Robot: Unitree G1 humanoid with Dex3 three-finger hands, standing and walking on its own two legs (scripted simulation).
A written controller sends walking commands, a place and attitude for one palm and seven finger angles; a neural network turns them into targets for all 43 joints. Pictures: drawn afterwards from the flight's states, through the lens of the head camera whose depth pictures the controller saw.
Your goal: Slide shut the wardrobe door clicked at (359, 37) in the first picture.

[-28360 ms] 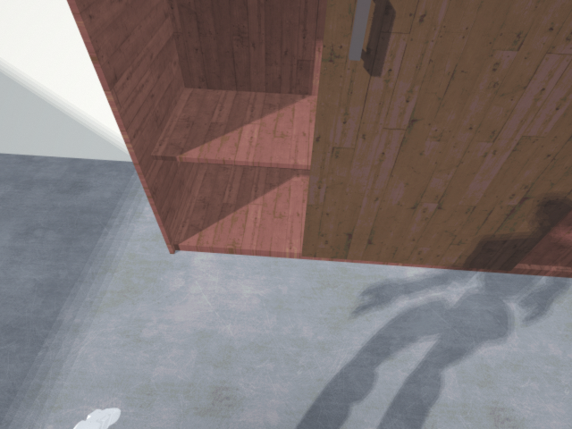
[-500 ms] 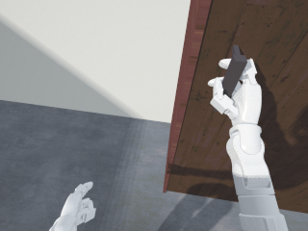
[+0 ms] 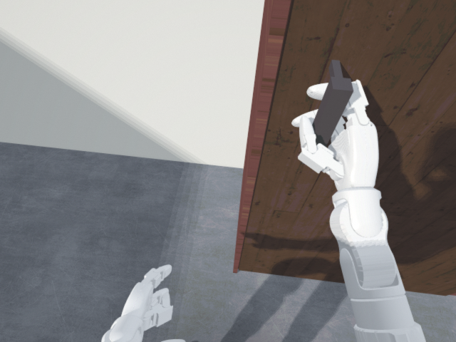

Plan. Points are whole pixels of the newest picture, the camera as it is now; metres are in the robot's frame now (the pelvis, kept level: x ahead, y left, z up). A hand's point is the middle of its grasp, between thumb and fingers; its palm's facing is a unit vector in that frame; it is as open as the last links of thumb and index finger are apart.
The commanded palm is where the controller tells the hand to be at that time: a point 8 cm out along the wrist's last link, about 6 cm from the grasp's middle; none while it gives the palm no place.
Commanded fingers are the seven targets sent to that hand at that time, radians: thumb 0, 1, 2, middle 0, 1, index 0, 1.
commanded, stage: stop walking and hold the door there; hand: right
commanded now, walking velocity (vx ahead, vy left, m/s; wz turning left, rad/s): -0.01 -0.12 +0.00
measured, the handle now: (321, 115) +0.39 -0.13 +0.20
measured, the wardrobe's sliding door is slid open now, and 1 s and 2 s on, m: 0.00 0.00 0.00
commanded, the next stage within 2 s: loosen the grip on the handle in 0.38 s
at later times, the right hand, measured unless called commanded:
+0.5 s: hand (307, 145) +0.34 -0.10 +0.19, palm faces +0.09 +0.99 -0.11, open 6.6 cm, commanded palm +0.31 -0.14 +0.19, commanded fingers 0.00 -0.66 -0.78 0.45 1.40 0.45 1.40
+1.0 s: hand (310, 146) +0.34 -0.11 +0.18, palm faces +0.09 +0.99 -0.06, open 14.3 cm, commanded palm +0.31 -0.15 +0.19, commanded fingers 0.00 0.55 -0.20 0.25 1.15 0.25 1.15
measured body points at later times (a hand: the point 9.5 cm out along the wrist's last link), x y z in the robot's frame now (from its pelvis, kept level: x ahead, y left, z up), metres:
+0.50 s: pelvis +0.00 +0.02 +0.00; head +0.01 +0.03 +0.45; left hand +0.18 +0.25 -0.09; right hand +0.33 -0.16 +0.19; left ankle +0.01 +0.14 -0.74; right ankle +0.01 -0.10 -0.74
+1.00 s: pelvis -0.02 +0.02 -0.02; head -0.03 +0.03 +0.43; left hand +0.11 +0.27 -0.11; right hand +0.33 -0.16 +0.19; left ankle +0.01 +0.13 -0.74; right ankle +0.00 -0.10 -0.74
